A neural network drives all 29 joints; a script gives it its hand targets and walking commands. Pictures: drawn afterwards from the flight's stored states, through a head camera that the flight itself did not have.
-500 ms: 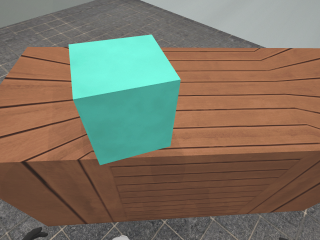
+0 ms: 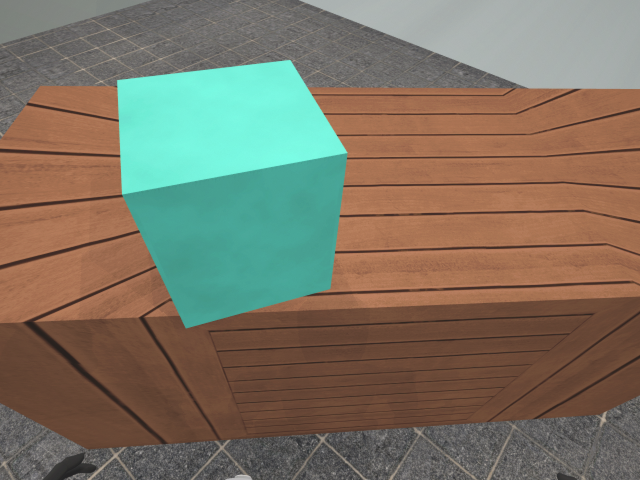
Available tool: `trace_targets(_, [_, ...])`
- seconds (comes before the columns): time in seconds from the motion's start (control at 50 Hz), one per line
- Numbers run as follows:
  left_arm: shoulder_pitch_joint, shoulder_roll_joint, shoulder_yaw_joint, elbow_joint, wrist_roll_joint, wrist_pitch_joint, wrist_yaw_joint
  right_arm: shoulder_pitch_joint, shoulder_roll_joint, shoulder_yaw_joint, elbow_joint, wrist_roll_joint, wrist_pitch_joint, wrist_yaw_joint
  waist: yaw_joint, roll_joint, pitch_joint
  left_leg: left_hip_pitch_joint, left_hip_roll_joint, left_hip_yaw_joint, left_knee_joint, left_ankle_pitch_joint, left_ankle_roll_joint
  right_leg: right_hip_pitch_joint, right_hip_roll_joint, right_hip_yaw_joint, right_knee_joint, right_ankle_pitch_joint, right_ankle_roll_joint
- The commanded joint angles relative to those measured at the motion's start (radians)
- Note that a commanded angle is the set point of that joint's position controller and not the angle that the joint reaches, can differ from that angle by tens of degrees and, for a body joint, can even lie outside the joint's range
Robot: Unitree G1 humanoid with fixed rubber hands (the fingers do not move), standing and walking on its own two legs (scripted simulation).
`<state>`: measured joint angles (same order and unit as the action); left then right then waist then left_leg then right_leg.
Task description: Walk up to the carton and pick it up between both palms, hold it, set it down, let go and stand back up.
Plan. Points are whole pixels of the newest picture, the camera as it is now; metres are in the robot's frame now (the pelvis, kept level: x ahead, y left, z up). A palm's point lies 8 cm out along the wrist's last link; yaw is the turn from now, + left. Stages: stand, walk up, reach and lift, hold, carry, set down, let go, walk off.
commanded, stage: walk up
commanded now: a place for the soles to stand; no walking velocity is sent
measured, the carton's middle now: (236, 197) +0.46 +0.12 +0.10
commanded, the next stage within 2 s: none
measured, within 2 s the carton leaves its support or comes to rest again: neither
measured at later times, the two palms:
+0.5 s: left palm out of the picture +0.11 +0.33 -0.08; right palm out of the picture +0.09 -0.32 -0.06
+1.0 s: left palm out of the picture +0.09 +0.33 -0.08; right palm out of the picture +0.07 -0.32 -0.05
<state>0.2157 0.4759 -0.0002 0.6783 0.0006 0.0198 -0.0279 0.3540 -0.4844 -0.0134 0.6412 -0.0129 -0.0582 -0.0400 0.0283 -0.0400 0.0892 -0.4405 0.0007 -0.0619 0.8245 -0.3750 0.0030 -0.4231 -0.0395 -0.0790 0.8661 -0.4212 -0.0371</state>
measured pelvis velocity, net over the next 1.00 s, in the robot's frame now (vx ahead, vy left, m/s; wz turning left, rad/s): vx -0.02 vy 0.01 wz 0.02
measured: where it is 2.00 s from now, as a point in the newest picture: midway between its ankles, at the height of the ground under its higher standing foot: outside the picture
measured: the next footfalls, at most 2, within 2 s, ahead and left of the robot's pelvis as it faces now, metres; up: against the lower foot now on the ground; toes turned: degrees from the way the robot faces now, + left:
right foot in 1.80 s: +0.02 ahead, -0.16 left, +0.00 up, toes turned -4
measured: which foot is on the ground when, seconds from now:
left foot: down 0.00-1.00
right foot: down 0.00-1.00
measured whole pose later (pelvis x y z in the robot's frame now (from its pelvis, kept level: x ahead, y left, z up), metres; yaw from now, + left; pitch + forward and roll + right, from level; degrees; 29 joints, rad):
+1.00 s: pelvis -0.02 +0.01 +0.00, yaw +1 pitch -1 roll +0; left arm 0.21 0.48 0.00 0.68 0.00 0.02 -0.03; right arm 0.35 -0.49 -0.03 0.64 -0.01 -0.05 -0.04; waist 0.02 -0.04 0.08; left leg -0.45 -0.01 -0.06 0.87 -0.41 0.02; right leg -0.42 -0.05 -0.09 0.84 -0.40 -0.04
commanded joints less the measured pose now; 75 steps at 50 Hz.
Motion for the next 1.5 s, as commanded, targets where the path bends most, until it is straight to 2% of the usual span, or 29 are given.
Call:
trace_targets(0.0, [0.037,0.271,0.131,-0.018,0.031,-0.043,0.02,-0.074,-0.165,-0.066,-0.008,0.007,-0.001,-0.02,0.035,-0.098,-0.057,-0.255,-0.059,0.047,0.187,-0.192,0.032,0.208,-0.355,0.461,-0.446,0.135,-0.171])
trace_targets(0.04, [0.018,0.249,0.124,-0.025,0.025,-0.045,0.021,-0.016,-0.16,-0.061,0.012,0.019,-0.006,-0.016,0.019,-0.062,-0.094,-0.181,-0.009,0.064,0.23,-0.237,0.032,0.219,-0.36,0.372,-0.366,0.346,-0.234])
trace_targets(0.12, [-0.083,0.176,0.096,-0.039,0.009,-0.024,0.014,0.132,-0.162,-0.081,0.068,-0.007,-0.031,-0.013,-0.058,-0.07,-0.132,0.093,-0.032,0.099,-0.129,0.192,0.058,0.057,-0.153,0.077,-0.107,0.324,-0.099])
trace_targets(0.16, [-0.059,0.145,0.092,-0.063,0.003,0.002,0.014,0.074,-0.299,-0.107,0.041,-0.02,-0.03,-0.017,-0.027,0.155,-0.109,0.061,0.268,-0.534,-0.295,0.168,0.227,-0.096,-0.009,0.069,0.1,-0.133,0.01])
trace_targets(0.18, [-0.082,0.164,0.109,-0.067,0.001,0.007,0.017,0.037,-0.28,-0.093,0.018,-0.009,-0.028,-0.019,-0.03,0.156,-0.083,-0.003,0.304,-0.564,-0.338,0.086,0.288,-0.051,-0.002,0.115,0.13,-0.245,0.008])
trace_targets(0.24, [0.009,0.167,0.106,0.004,0.012,-0.022,0.013,-0.085,-0.236,-0.074,0.005,-0.011,-0.011,-0.016,0.024,0.08,-0.099,-0.121,0.135,-0.297,-0.205,0.17,0.163,0.112,-0.042,0.132,-0.174,-0.055,-0.025])
trace_targets(0.3, [-0.013,0.262,0.129,-0.015,0.032,-0.043,0.006,-0.024,-0.186,-0.066,0.025,-0.009,-0.003,-0.013,0.015,-0.095,-0.086,-0.196,-0.038,0.073,0.155,-0.172,0.039,0.174,-0.351,0.421,-0.478,-0.151,-0.183])
trace_targets(0.34, [-0.02,0.24,0.125,-0.031,0.028,-0.036,0.011,-0.002,-0.175,-0.07,0.019,0.008,-0.01,-0.015,0.011,-0.064,-0.077,-0.189,0.001,0.062,0.224,-0.202,0.037,0.168,-0.352,0.383,-0.426,0.079,-0.225])
trace_targets(0.4, [-0.091,0.165,0.089,-0.043,0.018,-0.028,0.012,0.133,-0.163,-0.076,0.062,-0.006,-0.04,-0.011,-0.059,-0.061,-0.099,0.079,-0.008,0.088,-0.143,0.218,0.056,0.048,-0.151,0.073,-0.118,0.317,-0.096])
trace_targets(0.44, [-0.034,0.132,0.1,-0.062,0.009,-0.002,0.01,0.072,-0.285,-0.095,0.02,-0.017,-0.037,-0.013,-0.028,0.204,-0.157,0.112,0.26,-0.506,-0.279,0.277,0.227,-0.104,0.002,0.07,0.109,-0.105,0.013])
trace_targets(0.48, [-0.031,0.164,0.11,-0.035,0.011,-0.003,0.012,-0.022,-0.285,-0.088,0.0,-0.008,-0.029,-0.021,0.002,0.147,-0.082,-0.047,0.289,-0.518,-0.285,0.203,0.27,0.022,-0.011,0.113,0.003,-0.159,0.002])
trace_targets(0.6, [0.012,0.266,0.139,-0.007,0.035,-0.044,0.013,-0.047,-0.184,-0.065,0.019,-0.004,-0.01,-0.018,0.041,-0.087,-0.103,-0.26,-0.018,0.043,0.191,-0.211,0.039,0.239,-0.376,0.464,-0.453,0.026,-0.194])
trace_targets(0.68, [-0.086,0.193,0.098,-0.031,0.021,-0.026,0.013,0.105,-0.173,-0.074,0.073,-0.002,-0.036,-0.009,-0.067,-0.082,-0.14,0.08,-0.026,0.12,-0.142,0.089,0.062,0.087,-0.186,0.102,-0.146,0.355,-0.115])
trace_targets(0.72, [-0.067,0.151,0.104,-0.055,0.011,-0.003,0.014,0.053,-0.302,-0.088,0.023,-0.013,-0.035,-0.015,-0.026,0.175,-0.104,0.05,0.284,-0.591,-0.33,0.202,0.249,-0.118,0.017,0.072,0.118,-0.155,0.007])
trace_targets(0.74, [-0.061,0.18,0.11,-0.05,0.012,0.008,0.014,0.035,-0.309,-0.09,0.018,-0.003,-0.033,-0.015,-0.021,0.162,-0.081,0.014,0.314,-0.64,-0.354,0.034,0.299,-0.075,0.01,0.134,0.129,-0.273,0.007])
trace_targets(0.82, [0.031,0.164,0.118,0.015,0.02,-0.024,0.007,-0.018,-0.245,-0.067,0.016,-0.014,-0.009,-0.011,0.013,0.122,-0.113,-0.163,0.131,-0.264,-0.223,0.08,0.142,0.232,0.016,0.078,-0.226,0.005,-0.045])
trace_targets(0.88, [-0.014,0.272,0.134,-0.016,0.034,-0.041,0.011,-0.018,-0.19,-0.064,0.014,-0.003,0.003,-0.012,0.025,-0.124,-0.052,-0.234,-0.052,0.05,0.204,-0.175,0.029,0.128,-0.339,0.474,-0.531,-0.26,-0.179])
trace_targets(0.96, [-0.109,0.215,0.112,-0.02,0.027,-0.027,0.004,0.104,-0.189,-0.086,0.07,0.0,-0.02,0.004,-0.053,-0.078,-0.078,0.067,-0.007,0.145,-0.018,-0.04,0.045,-0.051,-0.215,0.191,-0.361,-0.082,-0.138])
trace_targets(1.0, [-0.056,0.179,0.095,-0.034,0.03,-0.005,0.011,0.13,-0.203,-0.106,0.073,-0.023,-0.026,0.002,-0.06,0.043,-0.092,0.138,-0.017,0.025,-0.189,-0.061,0.066,-0.073,-0.132,0.08,-0.104,-0.167,-0.077])
trace_targets(1.04, [-0.082,0.155,0.097,-0.059,0.012,0.005,0.012,0.066,-0.305,-0.104,0.012,-0.02,-0.032,-0.012,-0.057,0.188,-0.054,0.046,0.306,-0.649,-0.375,0.038,0.258,-0.191,-0.016,0.117,0.14,-0.237,0.018])
trace_targets(1.14, [0.022,0.15,0.116,0.005,0.017,-0.03,0.005,-0.017,-0.215,-0.07,0.001,-0.005,-0.019,-0.012,0.018,0.146,-0.129,-0.09,0.156,-0.265,-0.184,0.377,0.155,0.199,0.025,0.064,-0.165,0.046,-0.033])
trace_targets(1.18, [0.066,0.246,0.143,0.004,0.029,-0.041,0.012,-0.072,-0.141,-0.046,-0.019,0.013,-0.01,-0.014,0.068,-0.123,-0.149,-0.246,-0.031,0.007,0.115,0.116,0.041,0.299,-0.225,0.358,-0.418,-0.022,-0.093])
trace_targets(1.2, [0.024,0.264,0.136,-0.018,0.021,-0.047,0.012,-0.062,-0.166,-0.055,-0.02,0.008,-0.003,-0.016,0.036,-0.073,-0.111,-0.238,-0.036,0.06,0.194,-0.178,0.02,0.227,-0.375,0.492,-0.462,0.058,-0.2])
trace_targets(1.28, [-0.09,0.24,0.115,-0.016,0.024,-0.028,0.016,0.071,-0.166,-0.067,0.059,0.007,-0.03,-0.009,-0.05,-0.155,-0.069,-0.018,-0.006,0.136,-0.085,-0.071,0.032,0.106,-0.227,0.177,-0.251,0.274,-0.152])
trace_targets(1.3, [-0.087,0.206,0.105,-0.029,0.014,-0.023,0.011,0.11,-0.18,-0.074,0.065,-0.01,-0.041,-0.007,-0.068,-0.042,-0.105,0.067,-0.027,0.114,-0.176,0.087,0.048,0.054,-0.185,0.134,-0.136,0.307,-0.117])
trace_targets(1.34, [-0.019,0.119,0.101,-0.061,0.001,-0.002,0.005,0.032,-0.3,-0.085,0.008,-0.028,-0.045,-0.018,-0.012,0.227,-0.103,0.084,0.298,-0.62,-0.381,0.024,0.218,-0.184,-0.014,0.091,0.105,-0.17,0.017])
trace_targets(1.36, [-0.086,0.193,0.117,-0.054,0.01,0.006,0.009,0.043,-0.327,-0.102,0.015,-0.008,-0.039,-0.018,-0.045,0.171,-0.096,0.021,0.343,-0.626,-0.37,0.029,0.299,-0.109,-0.011,0.145,0.176,-0.282,0.013])
trace_targets(1.44, [0.037,0.162,0.119,0.008,0.011,-0.024,0.002,-0.092,-0.259,-0.082,-0.007,-0.014,-0.016,-0.012,0.033,0.206,-0.077,-0.148,0.145,-0.286,-0.243,0.075,0.16,0.143,0.007,0.063,-0.146,-0.006,-0.033])
trace_targets(1.48, [0.096,0.251,0.136,0.001,0.042,-0.041,0.007,-0.052,-0.157,-0.06,-0.024,0.0,-0.001,-0.009,0.048,-0.138,-0.135,-0.293,-0.001,-0.05,0.035,-0.084,0.071,0.264,-0.174,0.332,-0.424,-0.226,-0.079])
